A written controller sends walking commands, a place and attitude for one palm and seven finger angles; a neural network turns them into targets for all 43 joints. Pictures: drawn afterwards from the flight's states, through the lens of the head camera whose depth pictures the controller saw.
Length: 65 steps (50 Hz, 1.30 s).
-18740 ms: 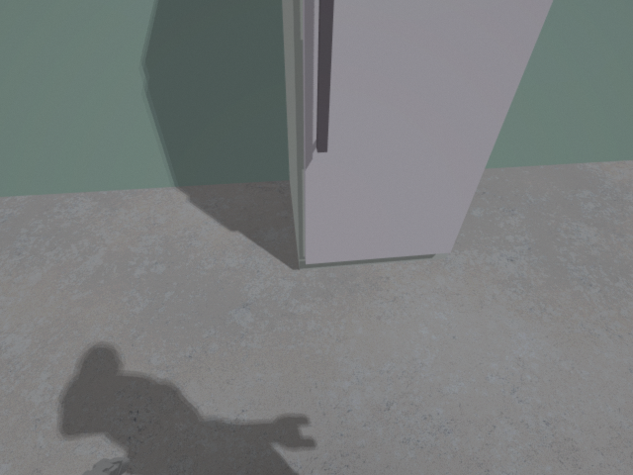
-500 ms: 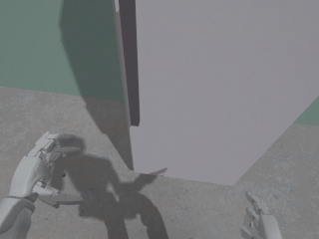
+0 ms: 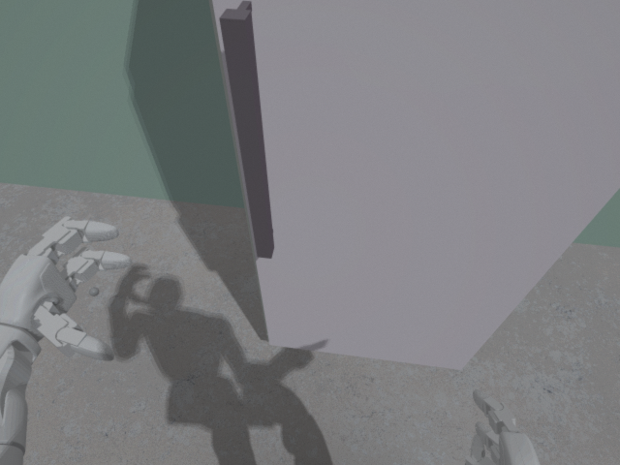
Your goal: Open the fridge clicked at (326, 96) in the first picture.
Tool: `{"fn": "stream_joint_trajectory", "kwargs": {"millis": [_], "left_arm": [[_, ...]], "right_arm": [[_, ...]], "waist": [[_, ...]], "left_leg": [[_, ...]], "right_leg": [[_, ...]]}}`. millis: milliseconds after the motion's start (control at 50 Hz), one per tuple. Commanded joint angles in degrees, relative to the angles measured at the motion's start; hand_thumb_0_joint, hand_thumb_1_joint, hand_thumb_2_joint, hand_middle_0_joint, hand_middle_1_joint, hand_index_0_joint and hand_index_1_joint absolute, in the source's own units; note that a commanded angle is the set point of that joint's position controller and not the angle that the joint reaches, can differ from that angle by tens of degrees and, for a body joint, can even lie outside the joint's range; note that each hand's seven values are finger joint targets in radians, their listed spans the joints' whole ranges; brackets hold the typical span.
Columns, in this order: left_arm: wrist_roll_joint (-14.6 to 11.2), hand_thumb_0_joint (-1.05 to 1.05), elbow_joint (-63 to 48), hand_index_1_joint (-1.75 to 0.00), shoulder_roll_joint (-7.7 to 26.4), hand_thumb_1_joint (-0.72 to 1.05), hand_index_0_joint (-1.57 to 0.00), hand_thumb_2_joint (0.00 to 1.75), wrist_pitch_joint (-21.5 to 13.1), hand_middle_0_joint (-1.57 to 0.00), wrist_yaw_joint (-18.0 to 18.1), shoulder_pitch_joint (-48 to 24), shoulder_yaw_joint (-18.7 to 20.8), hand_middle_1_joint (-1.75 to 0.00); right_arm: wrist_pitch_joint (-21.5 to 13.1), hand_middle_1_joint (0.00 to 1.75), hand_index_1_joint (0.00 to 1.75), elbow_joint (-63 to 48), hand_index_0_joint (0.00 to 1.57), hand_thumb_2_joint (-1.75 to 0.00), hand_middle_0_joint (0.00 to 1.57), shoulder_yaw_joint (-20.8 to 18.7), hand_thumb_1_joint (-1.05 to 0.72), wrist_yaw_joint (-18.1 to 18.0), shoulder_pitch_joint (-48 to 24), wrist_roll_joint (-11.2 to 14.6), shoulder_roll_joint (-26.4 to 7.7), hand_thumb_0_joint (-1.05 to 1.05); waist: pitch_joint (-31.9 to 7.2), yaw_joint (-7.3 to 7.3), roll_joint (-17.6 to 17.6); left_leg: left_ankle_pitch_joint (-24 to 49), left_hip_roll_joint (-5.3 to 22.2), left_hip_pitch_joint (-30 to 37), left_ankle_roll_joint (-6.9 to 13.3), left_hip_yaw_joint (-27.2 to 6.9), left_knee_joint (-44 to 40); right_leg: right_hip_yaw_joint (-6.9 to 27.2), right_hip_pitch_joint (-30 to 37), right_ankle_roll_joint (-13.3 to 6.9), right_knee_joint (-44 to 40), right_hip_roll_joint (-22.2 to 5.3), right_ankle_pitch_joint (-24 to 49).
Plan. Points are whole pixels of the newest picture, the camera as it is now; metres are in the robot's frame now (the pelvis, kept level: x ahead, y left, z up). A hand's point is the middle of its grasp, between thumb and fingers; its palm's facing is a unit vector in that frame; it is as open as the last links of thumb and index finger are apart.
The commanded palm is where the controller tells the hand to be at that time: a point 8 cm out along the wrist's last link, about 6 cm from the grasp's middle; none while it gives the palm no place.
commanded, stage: raise the hand to about handle height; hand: left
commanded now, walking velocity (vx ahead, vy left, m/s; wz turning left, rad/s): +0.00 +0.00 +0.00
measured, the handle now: (258, 158) +0.52 +0.12 +0.11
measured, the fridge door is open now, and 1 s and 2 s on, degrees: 0 0 0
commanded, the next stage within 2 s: move the hooked fingers beside the handle in 0.42 s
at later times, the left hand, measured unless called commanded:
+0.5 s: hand (110, 303) +0.27 +0.25 +0.10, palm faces -0.01 -1.00 -0.04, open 14.0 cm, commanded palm +0.24 +0.30 +0.10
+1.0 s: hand (149, 268) +0.32 +0.23 +0.09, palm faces -0.05 -1.00 -0.02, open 14.0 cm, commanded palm +0.29 +0.28 +0.10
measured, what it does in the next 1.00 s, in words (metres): stands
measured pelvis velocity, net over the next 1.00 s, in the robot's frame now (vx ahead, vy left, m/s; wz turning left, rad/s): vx -0.01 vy -0.01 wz -0.02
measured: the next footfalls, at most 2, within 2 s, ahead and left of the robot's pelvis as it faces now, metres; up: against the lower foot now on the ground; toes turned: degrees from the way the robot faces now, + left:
none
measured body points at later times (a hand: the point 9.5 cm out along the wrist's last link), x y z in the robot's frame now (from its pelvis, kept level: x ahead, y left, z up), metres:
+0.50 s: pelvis -0.01 -0.02 +0.00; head +0.01 -0.02 +0.45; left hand +0.26 +0.31 +0.10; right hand +0.16 -0.26 -0.07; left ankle -0.02 +0.08 -0.72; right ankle +0.03 -0.11 -0.72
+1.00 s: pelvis -0.01 -0.01 +0.00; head +0.02 -0.02 +0.45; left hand +0.31 +0.28 +0.10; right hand +0.13 -0.26 -0.08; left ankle -0.02 +0.08 -0.72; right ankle +0.03 -0.11 -0.72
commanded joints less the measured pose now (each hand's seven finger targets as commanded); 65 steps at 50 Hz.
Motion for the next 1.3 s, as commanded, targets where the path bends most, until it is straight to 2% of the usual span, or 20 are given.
{"fn": "stream_joint_trajectory", "kwargs": {"millis": [0, 140, 160, 280, 400, 500, 540, 600, 660, 700, 720, 800, 860, 920, 1000, 1040, 1100, 1180, 1240, 1280], "left_arm": [[-2.4, 0.0, -11.3, -1.2, 12.9, -0.5, -0.3, 0.3, -3.8, -0.3, -1.0, -7.8, 5.6, -1.2], [-2.0, 0.0, -13.4, -1.2, 15.1, -0.5, -0.3, 0.3, -6.9, -0.3, 1.5, -9.9, 7.8, -1.2], [-2.0, 0.0, -13.7, -1.2, 13.7, -0.5, -0.3, 0.3, -6.9, -0.3, 1.5, -10.4, 6.7, -1.2], [-1.7, 0.0, -12.0, -1.2, 13.5, -0.5, -0.3, 0.3, -6.4, -0.3, 0.8, -10.1, 6.2, -1.2], [-2.3, 0.0, -11.8, -1.2, 13.1, -0.5, -0.3, 0.3, -7.0, -0.3, 0.4, -10.7, 6.0, -1.2], [-2.2, 0.0, -9.3, -1.2, 12.7, -0.5, -0.3, 0.3, -6.1, -0.3, 0.1, -10.1, 5.7, -1.2], [-1.9, 0.0, -7.4, -1.2, 13.8, -0.5, -0.3, 0.3, -5.8, -0.3, -0.1, -14.3, 5.5, -1.2], [-1.3, 0.0, -7.7, -1.2, 13.6, -0.5, -0.3, 0.3, -7.0, -0.3, 0.0, -22.1, 3.7, -1.2], [-1.0, 0.0, -8.7, -1.2, 14.3, -0.5, -0.3, 0.3, -8.2, -0.3, 0.5, -23.7, 3.6, -1.2], [-0.6, 0.0, -8.1, -1.2, 12.4, -0.5, -0.3, 0.3, -8.4, -0.3, 0.8, -22.8, 1.8, -1.2], [-0.4, 0.0, -6.9, -1.2, 11.5, -0.5, -0.3, 0.3, -8.2, -0.3, 1.0, -22.3, 1.2, -1.2], [-0.3, 0.0, -1.5, -1.2, 12.7, -0.5, -0.3, 0.3, -6.2, -0.3, 2.0, -20.7, 3.3, -1.2], [0.3, 0.0, -2.3, -1.2, 13.9, -0.5, -0.3, 0.3, -5.8, -0.3, 2.8, -19.8, 4.3, -1.2], [0.8, 0.0, -5.6, -1.2, 12.1, -0.5, -0.3, 0.3, -7.1, -0.3, 4.2, -23.5, 2.4, -1.2], [1.0, 0.0, -5.2, -1.2, 11.0, -0.5, -0.3, 0.3, -8.7, -0.3, 5.2, -26.4, 1.3, -1.2], [1.1, 0.0, -1.7, -1.2, 11.7, -0.5, -0.3, 0.3, -8.5, -0.3, 5.1, -28.3, 1.6, -1.2], [2.0, 0.0, 0.1, -1.2, 10.2, -0.5, -0.3, 0.3, -8.4, -0.3, 4.8, -31.4, -0.4, -1.2], [3.1, 0.0, 0.6, -1.2, 10.1, -0.5, -0.3, 0.3, -8.6, -0.3, 5.2, -36.4, -2.3, -1.2], [2.9, 0.0, 4.8, -1.2, 12.0, -0.5, -0.3, 0.3, -9.1, -0.3, 6.0, -37.3, -0.3, -1.2], [3.3, 0.0, 7.3, -1.2, 10.6, -0.5, -0.3, 0.3, -9.3, -0.3, 6.3, -41.1, -1.8, -1.2]], "right_arm": [[-3.5, 0.3, 0.3, -9.6, 0.2, -0.9, 0.2, -3.8, -0.9, -0.3, -3.8, 0.0, -8.2, 0.0], [-3.4, 0.3, 0.3, -9.0, 0.2, -0.9, 0.2, -3.8, -0.9, 0.1, -3.4, -0.5, -8.1, 0.0], [-3.4, 0.3, 0.3, -9.1, 0.2, -0.9, 0.2, -3.8, -0.9, 0.1, -3.6, -0.2, -7.8, 0.0], [-3.4, 0.3, 0.3, -9.0, 0.2, -0.9, 0.2, -3.9, -0.9, -0.7, -3.8, 0.1, -7.8, 0.0], [-3.8, 0.3, 0.3, -8.8, 0.2, -0.9, 0.2, -3.6, -0.9, -0.9, -4.4, 0.2, -7.6, 0.0], [-3.7, 0.3, 0.3, -8.8, 0.2, -0.9, 0.2, -3.6, -0.9, -0.9, -4.4, 0.3, -7.8, 0.0], [-3.2, 0.3, 0.3, -8.1, 0.2, -0.9, 0.2, -3.5, -0.9, -1.2, -4.0, 0.2, -8.2, 0.0], [-3.1, 0.3, 0.3, -7.7, 0.2, -0.9, 0.2, -3.5, -0.9, -1.9, -4.1, 0.4, -8.0, 0.0], [-3.3, 0.3, 0.3, -7.6, 0.2, -0.9, 0.2, -3.6, -0.9, -1.9, -3.4, 0.3, -7.9, 0.0], [-3.5, 0.3, 0.3, -7.7, 0.2, -0.9, 0.2, -3.5, -0.9, -1.8, -3.2, 0.3, -7.8, 0.0], [-3.5, 0.3, 0.3, -7.6, 0.2, -0.9, 0.2, -3.4, -0.9, -1.8, -3.3, 0.3, -7.7, 0.0], [-2.4, 0.3, 0.3, -7.6, 0.2, -0.9, 0.2, -3.5, -0.9, -1.3, -2.6, 0.3, -8.2, 0.0], [-1.7, 0.3, 0.3, -8.7, 0.2, -0.9, 0.2, -3.5, -0.9, -0.7, -2.6, 0.1, -8.1, 0.0], [-1.6, 0.3, 0.3, -8.7, 0.2, -0.9, 0.2, -3.7, -0.9, -0.5, -2.3, 0.0, -7.6, 0.0], [-1.2, 0.3, 0.3, -7.9, 0.2, -0.9, 0.2, -3.9, -0.9, -0.5, -1.1, -0.1, -7.8, 0.0], [-0.7, 0.3, 0.3, -7.1, 0.2, -0.9, 0.2, -3.7, -0.9, -0.7, -0.5, -0.1, -8.2, 0.0], [-0.2, 0.3, 0.3, -6.5, 0.2, -0.9, 0.2, -3.9, -0.9, -0.8, -0.3, 0.0, -8.1, 0.0], [0.4, 0.3, 0.3, -6.2, 0.2, -0.9, 0.2, -3.8, -0.9, -0.7, 0.3, -0.1, -8.0, 0.0], [1.1, 0.3, 0.3, -5.8, 0.2, -0.9, 0.2, -3.7, -0.9, -0.6, 1.1, -0.3, -8.5, 0.0], [1.6, 0.3, 0.3, -5.4, 0.2, -0.9, 0.2, -3.6, -0.9, -0.6, 1.1, 0.0, -8.3, 0.0]], "waist": [[-13.0, 0.64, -0.1], [-11.1, 1.0, 3.8], [-10.9, 0.45, 4.9], [-10.6, -0.14, 1.8], [-10.7, -0.01, 2.7], [-9.4, -0.03, 0.8], [-7.9, -0.88, -0.7], [-8.9, -1.88, 3.2], [-13.3, -1.59, 2.9], [-14.5, -1.29, 3.6], [-13.2, -1.23, 4.5], [-11.1, -0.54, -0.9], [-12.8, 0.65, 0.5], [-14.3, -0.25, 3.9], [-15.0, -1.3, 1.7], [-12.8, -1.88, -1.4], [-13.6, -2.32, 2.2], [-15.1, -2.91, 3.8], [-14.6, -2.57, -0.6], [-13.9, -3.66, -0.9]], "left_leg": [[19.9, 1.1, 2.5, -2.6, -5.3, -7.9], [18.3, 1.0, 1.8, -2.5, -4.1, -8.1], [17.6, 0.9, 2.0, -2.5, -3.9, -8.5], [13.5, 0.8, 0.6, -1.6, -3.6, -8.4], [12.8, 0.7, 0.2, -1.5, -3.5, -8.0], [12.5, 0.7, -1.3, -1.5, -3.3, -7.7], [11.0, 0.8, -2.7, -1.5, -3.0, -7.0], [8.7, 0.7, -1.6, -1.5, -3.4, -7.3], [11.5, 0.8, 0.3, -1.4, -3.5, -6.9], [12.9, 0.7, 1.1, -1.6, -3.7, -7.3], [12.7, 0.8, 1.1, -1.8, -3.8, -7.6], [12.4, 0.7, -2.4, -1.9, -3.6, -8.1], [14.8, 0.7, -2.4, -2.0, -3.2, -8.3], [16.2, 0.8, 0.0, -2.2, -3.2, -8.3], [15.1, 0.9, 0.3, -2.0, -3.3, -8.1], [14.0, 1.0, -1.5, -1.8, -3.3, -7.9], [13.3, 0.7, -0.6, -1.9, -3.2, -8.2], [14.7, 0.8, 0.8, -2.1, -3.7, -7.9], [13.7, 0.9, -1.6, -1.9, -3.8, -7.4], [12.0, 0.8, -2.3, -1.8, -3.5, -7.6]], "right_leg": [[3.6, 9.5, -0.5, -3.7, 0.7, 11.5], [4.5, 9.3, -0.9, -3.9, 0.6, 10.6], [4.6, 9.3, -0.8, -4.2, 0.5, 10.1], [5.7, 9.9, -0.3, -5.6, 0.1, 6.8], [6.3, 10.1, -0.2, -5.8, -0.1, 6.2], [6.7, 9.8, 0.0, -5.9, -0.3, 6.2], [7.5, 8.9, 0.1, -6.3, -0.4, 4.1], [7.6, 7.6, 0.1, -6.4, -0.5, 0.9], [7.3, 9.6, -0.1, -5.4, -0.3, 4.5], [6.3, 9.7, -0.2, -4.4, -0.3, 6.8], [5.9, 8.5, -0.3, -4.4, -0.2, 6.7], [5.7, 9.0, -0.1, -4.3, -0.3, 7.1], [5.8, 10.9, -0.4, -3.6, -0.4, 9.8], [5.4, 9.8, -0.4, -3.3, -0.2, 10.9], [5.6, 9.2, -0.3, -3.3, 0.1, 10.1], [5.7, 9.0, -0.3, -3.7, 0.1, 9.6], [5.8, 7.7, -0.3, -3.6, -0.2, 9.0], [5.5, 6.8, -0.5, -3.1, -0.1, 9.7], [5.7, 7.8, -0.5, -3.0, 0.1, 9.4], [5.8, 6.6, -0.2, -3.1, -0.1, 8.4]]}}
